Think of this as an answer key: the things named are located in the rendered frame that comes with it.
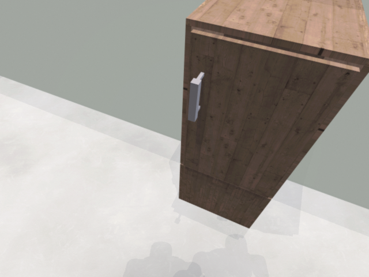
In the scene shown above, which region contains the cupboard door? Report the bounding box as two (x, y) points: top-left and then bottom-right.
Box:
(183, 29), (360, 198)

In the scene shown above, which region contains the handle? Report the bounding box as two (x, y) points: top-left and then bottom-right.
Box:
(188, 72), (204, 122)

